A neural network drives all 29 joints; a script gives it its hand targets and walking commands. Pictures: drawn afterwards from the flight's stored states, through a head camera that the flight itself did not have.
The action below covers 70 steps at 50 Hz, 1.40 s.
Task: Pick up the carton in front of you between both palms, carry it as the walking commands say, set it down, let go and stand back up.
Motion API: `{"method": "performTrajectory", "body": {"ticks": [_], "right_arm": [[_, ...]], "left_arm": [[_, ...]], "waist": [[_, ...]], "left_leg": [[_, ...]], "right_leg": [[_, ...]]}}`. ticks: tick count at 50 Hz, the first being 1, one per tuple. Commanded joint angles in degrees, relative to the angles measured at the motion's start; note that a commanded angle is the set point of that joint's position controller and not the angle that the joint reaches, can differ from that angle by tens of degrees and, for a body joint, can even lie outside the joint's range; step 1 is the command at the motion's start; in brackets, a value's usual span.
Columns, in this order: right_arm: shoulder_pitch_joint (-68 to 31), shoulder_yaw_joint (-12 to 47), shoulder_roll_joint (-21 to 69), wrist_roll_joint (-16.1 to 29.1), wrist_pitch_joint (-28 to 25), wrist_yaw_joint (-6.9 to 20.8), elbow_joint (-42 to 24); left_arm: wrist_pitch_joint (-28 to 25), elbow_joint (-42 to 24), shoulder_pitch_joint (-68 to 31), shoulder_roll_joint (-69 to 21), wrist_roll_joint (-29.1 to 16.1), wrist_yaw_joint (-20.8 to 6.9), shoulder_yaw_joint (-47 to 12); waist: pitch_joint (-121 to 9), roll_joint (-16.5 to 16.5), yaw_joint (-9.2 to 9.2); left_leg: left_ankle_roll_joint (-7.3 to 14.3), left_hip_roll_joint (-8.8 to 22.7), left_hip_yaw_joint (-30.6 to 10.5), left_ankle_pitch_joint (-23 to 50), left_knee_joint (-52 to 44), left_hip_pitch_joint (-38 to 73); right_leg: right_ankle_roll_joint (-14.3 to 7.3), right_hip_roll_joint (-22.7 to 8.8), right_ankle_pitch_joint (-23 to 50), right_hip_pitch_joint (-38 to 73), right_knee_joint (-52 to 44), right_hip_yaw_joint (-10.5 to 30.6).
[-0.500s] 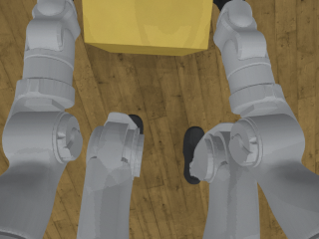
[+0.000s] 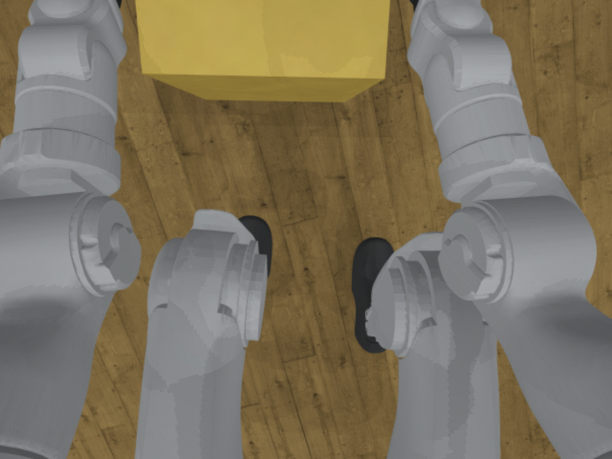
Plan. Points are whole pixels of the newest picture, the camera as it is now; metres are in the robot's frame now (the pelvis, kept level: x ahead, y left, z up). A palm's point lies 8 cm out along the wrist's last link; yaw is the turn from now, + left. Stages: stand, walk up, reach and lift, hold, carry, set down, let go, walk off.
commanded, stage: set down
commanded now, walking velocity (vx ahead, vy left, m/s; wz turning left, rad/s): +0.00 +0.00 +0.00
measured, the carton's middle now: out of the picture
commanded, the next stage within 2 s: let go in 1.82 s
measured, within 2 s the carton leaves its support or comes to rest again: neither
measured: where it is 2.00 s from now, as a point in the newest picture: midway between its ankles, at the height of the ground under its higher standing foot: (309, 304)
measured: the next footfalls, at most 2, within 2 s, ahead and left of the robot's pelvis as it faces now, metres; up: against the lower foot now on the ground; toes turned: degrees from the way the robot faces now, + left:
none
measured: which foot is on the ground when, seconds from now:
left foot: down 0.00-1.00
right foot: down 0.00-1.00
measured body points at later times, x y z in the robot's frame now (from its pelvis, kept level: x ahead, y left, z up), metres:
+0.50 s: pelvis +0.00 +0.00 +0.00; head +0.37 +0.04 +0.24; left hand +0.54 +0.26 -0.17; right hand +0.58 -0.05 -0.18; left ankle +0.13 +0.11 -0.33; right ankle +0.12 -0.11 -0.33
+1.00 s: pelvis +0.01 +0.00 +0.02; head +0.36 +0.05 +0.29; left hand +0.54 +0.29 -0.11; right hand +0.59 -0.08 -0.11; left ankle +0.13 +0.11 -0.33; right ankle +0.12 -0.11 -0.33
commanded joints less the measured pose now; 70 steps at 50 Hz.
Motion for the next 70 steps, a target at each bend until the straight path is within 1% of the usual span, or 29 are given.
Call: {"method": "performTrajectory", "body": {"ticks": [1, 4, 8, 15, 17, 20, 22, 23, 24, 26, 27, 28, 29, 30, 32, 34, 37, 39, 43, 45, 47, 49, 52, 54, 57, 60, 66, 70], "right_arm": [[-30.43, 14.52, 43.88, 1.97, -0.70, 12.93, -3.57], [-28.55, 13.10, 42.70, 0.88, -0.21, 13.30, -2.29], [-26.17, 10.97, 40.55, -0.45, 0.15, 13.64, -0.82], [-21.84, 7.69, 35.97, -3.14, 0.38, 13.48, 1.97], [-21.10, 7.19, 34.73, -3.82, 0.20, 13.35, 2.10], [-20.45, 6.96, 33.22, -4.23, -0.24, 12.78, 2.15], [-19.61, 6.45, 29.88, -4.54, -0.76, 11.83, 1.79], [-18.89, 5.90, 26.89, -4.59, -1.11, 11.01, 1.69], [-17.28, 4.82, 21.26, -4.78, -1.63, 9.66, 1.63], [-12.94, 1.35, 2.12, -5.05, -3.50, 5.21, 1.74], [-11.45, 0.22, -8.76, -3.99, -4.76, 2.35, 0.66], [-11.98, 1.15, -12.63, -2.09, -5.55, 0.61, 1.10], [-13.65, 2.70, -13.60, 0.12, -6.05, -0.11, 1.50], [-15.17, 4.46, -14.11, 2.52, -6.49, -0.38, 1.45], [-17.81, 8.48, -14.15, 6.91, -7.18, -0.53, 0.24], [-18.55, 12.25, -12.81, 10.22, -7.55, -0.35, -1.66], [-17.84, 14.70, -12.38, 13.33, -7.44, -0.03, -4.10], [-16.26, 14.73, -12.96, 13.87, -7.08, -0.23, -5.35], [-13.14, 12.26, -14.16, 12.01, -5.82, -1.33, -8.52], [-12.31, 10.57, -14.59, 10.70, -4.87, -2.06, -10.95], [-11.57, 8.74, -14.72, 9.38, -3.68, -2.69, -12.91], [-9.77, 6.87, -14.08, 7.90, -2.54, -2.86, -11.77], [-6.72, 4.52, -12.29, 5.61, -1.81, -2.26, -7.83], [-6.02, 3.25, -11.60, 4.19, -2.14, -1.60, -6.68], [-5.64, 2.17, -10.80, 2.69, -2.45, -0.81, -6.33], [-5.55, 2.15, -10.28, 2.33, -2.28, -0.46, -7.62], [-4.32, 3.26, -10.04, 3.00, -0.84, -0.51, -13.16], [-2.70, 3.54, -9.87, 3.08, 0.31, -0.46, -16.92]], "left_arm": [[0.46, -2.66, -28.90, -48.75, -3.96, -15.68, -15.82], [0.87, -1.32, -27.34, -47.29, -2.84, -16.07, -14.30], [1.24, 0.34, -25.03, -45.29, -1.03, -16.37, -12.32], [1.57, 2.51, -21.63, -40.81, 1.69, -16.28, -8.74], [1.49, 2.75, -21.14, -39.92, 2.07, -16.17, -8.12], [0.93, 2.90, -20.58, -37.89, 2.56, -15.61, -7.34], [0.13, 3.29, -19.71, -34.33, 2.72, -14.75, -6.24], [-0.50, 3.66, -18.98, -30.89, 2.79, -13.88, -5.28], [-1.34, 4.10, -17.64, -24.95, 3.08, -12.38, -3.65], [-3.91, 5.22, -13.99, -6.54, 3.10, -7.24, 0.90], [-5.92, 5.27, -12.55, 4.36, 1.87, -3.83, 1.86], [-7.69, 5.37, -13.45, 9.70, -0.35, -1.12, 0.63], [-9.01, 5.69, -14.96, 12.02, -2.49, 0.60, -0.73], [-10.13, 5.45, -16.47, 13.48, -4.39, 1.67, -1.76], [-11.74, 4.64, -18.84, 16.13, -7.67, 2.86, -3.57], [-12.55, 4.24, -18.99, 16.56, -10.39, 3.06, -5.56], [-12.55, 4.60, -17.31, 16.68, -12.82, 2.88, -7.17], [-12.09, 4.12, -15.63, 16.74, -13.78, 2.74, -7.68], [-10.50, 0.46, -13.40, 16.15, -14.33, 2.73, -8.16], [-9.19, -3.32, -13.07, 15.74, -14.02, 2.96, -8.23], [-7.57, -7.00, -12.95, 15.43, -13.27, 3.18, -7.94], [-6.15, -7.47, -12.01, 14.32, -12.06, 3.20, -7.32], [-5.23, -5.00, -9.26, 11.81, -9.87, 2.68, -5.88], [-5.37, -4.03, -8.10, 10.51, -8.52, 2.28, -4.86], [-5.68, -3.72, -7.30, 9.75, -7.03, 1.85, -3.52], [-5.51, -4.65, -6.63, 10.08, -6.13, 1.55, -2.42], [-4.19, -9.31, -4.27, 11.69, -5.75, 0.74, -0.96], [-3.13, -12.79, -2.37, 12.22, -5.94, -0.12, -0.53]], "waist": [[-54.16, -0.72, 2.04], [-50.84, -0.97, 1.80], [-46.89, -0.47, 1.43], [-42.24, -0.70, 0.76], [-41.83, -0.99, 0.26], [-42.16, -1.33, 0.59], [-42.96, -1.45, 0.72], [-43.60, -1.36, 0.92], [-44.33, -1.17, 1.08], [-46.70, -0.41, 1.01], [-49.16, 0.04, 0.68], [-52.14, 0.22, 0.83], [-54.56, 0.13, 1.39], [-57.07, 0.31, 2.32], [-62.46, -0.04, 3.85], [-66.58, -0.82, 5.06], [-70.77, -0.82, 5.50], [-74.05, -0.52, 5.28], [-81.20, 1.10, 3.13], [-86.02, 2.60, 2.04], [-88.96, 4.03, 1.35], [-85.85, 5.02, 0.88], [-77.12, 5.43, 0.16], [-74.46, 5.44, -0.24], [-74.49, 5.09, -0.35], [-77.24, 4.53, 0.08], [-85.81, 3.33, 1.21], [-89.88, 2.79, 1.33]], "left_leg": [[0.16, -4.76, 0.04, 8.23, -10.29, 29.61], [0.34, -4.65, -0.21, 6.34, -10.25, 27.76], [0.55, -4.44, -0.59, 5.14, -10.11, 25.69], [0.91, -4.22, -1.16, 3.69, -10.10, 22.96], [0.91, -4.16, -1.24, 3.65, -9.94, 22.62], [0.64, -3.95, -1.11, 4.38, -9.67, 23.05], [0.15, -3.56, -0.93, 5.10, -9.32, 24.01], [-0.23, -3.28, -0.78, 5.60, -9.18, 24.87], [-0.73, -2.87, -0.58, 6.10, -9.12, 26.12], [-1.97, -2.04, -0.20, 7.23, -9.51, 29.18], [-2.55, -1.77, -0.07, 8.36, -9.46, 30.53], [-2.75, -1.54, -0.61, 10.82, -9.04, 32.04], [-2.65, -1.35, -1.26, 13.49, -8.42, 33.12], [-2.45, -1.12, -1.60, 16.02, -7.73, 33.91], [-2.01, -0.61, -1.76, 20.21, -6.78, 34.93], [-1.73, -0.30, -1.53, 22.83, -6.74, 35.86], [-1.38, -0.11, -1.25, 24.45, -7.16, 38.84], [-1.38, -0.16, -1.05, 25.31, -7.53, 41.59], [-1.53, -0.70, -0.64, 25.65, -9.55, 49.09], [-1.75, -1.24, -0.17, 25.77, -11.09, 53.40], [-1.96, -1.84, 0.35, 25.33, -13.29, 55.98], [-2.17, -2.18, 0.57, 23.04, -15.88, 54.37], [-2.43, -2.24, 0.31, 18.82, -19.80, 48.27], [-2.63, -2.26, 0.01, 17.91, -21.83, 45.90], [-2.89, -2.46, -0.03, 17.89, -24.60, 45.25], [-3.03, -2.74, 0.25, 18.47, -27.40, 46.92], [-2.99, -3.34, 0.99, 22.99, -32.67, 54.10], [-2.98, -3.69, 1.36, 26.59, -36.33, 58.88]], "right_leg": [[-2.79, 2.97, 3.44, 18.21, -9.58, -3.44], [-2.88, 2.76, 2.10, 17.21, -9.68, -3.29], [-3.02, 2.52, 1.51, 15.82, -9.70, -2.94], [-3.02, 2.24, 1.44, 15.51, -9.59, -2.23], [-2.97, 2.16, 1.81, 16.37, -9.49, -2.05], [-2.61, 1.99, 2.62, 17.87, -9.27, -1.95], [-2.18, 1.64, 3.33, 19.75, -9.17, -1.95], [-1.89, 1.39, 3.71, 20.68, -9.12, -2.01], [-1.48, 1.09, 3.99, 21.72, -9.09, -2.08], [-0.53, 0.31, 4.61, 24.19, -9.13, -2.15], [0.00, -0.19, 5.39, 25.25, -9.02, -2.23], [0.40, -0.65, 7.39, 26.15, -8.47, -2.06], [0.57, -1.08, 9.49, 26.52, -7.66, -1.79], [0.48, -1.39, 11.54, 27.07, -6.82, -1.39], [0.31, -1.98, 15.29, 29.33, -5.63, -0.83], [0.20, -2.32, 17.49, 31.55, -4.92, -0.90], [0.29, -2.24, 17.71, 31.45, -5.15, -1.60], [0.40, -2.11, 17.55, 31.80, -5.53, -2.26], [0.18, -1.43, 15.57, 31.14, -8.34, -3.88], [-0.19, -0.92, 14.56, 31.47, -10.35, -4.51], [-0.67, -0.34, 13.39, 31.40, -12.73, -4.92], [-1.02, -0.17, 11.20, 29.05, -15.25, -4.86], [-1.05, -0.64, 8.15, 25.05, -18.83, -4.25], [-0.94, -0.85, 7.80, 23.99, -20.78, -3.97], [-0.83, -0.90, 8.06, 24.76, -23.64, -3.87], [-0.65, -0.69, 8.53, 27.43, -26.55, -3.95], [-0.25, 0.10, 11.50, 34.53, -32.35, -4.15], [-0.14, 0.47, 14.37, 39.32, -36.39, -4.07]]}}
